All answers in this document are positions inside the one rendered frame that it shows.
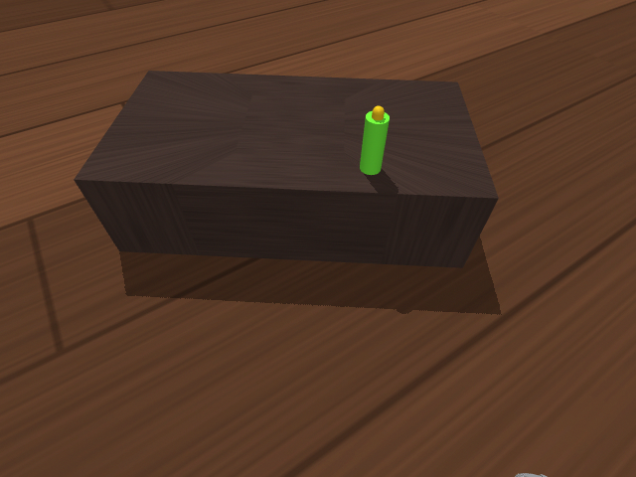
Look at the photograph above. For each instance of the bottle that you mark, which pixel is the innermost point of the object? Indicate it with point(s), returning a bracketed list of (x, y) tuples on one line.
[(374, 141)]

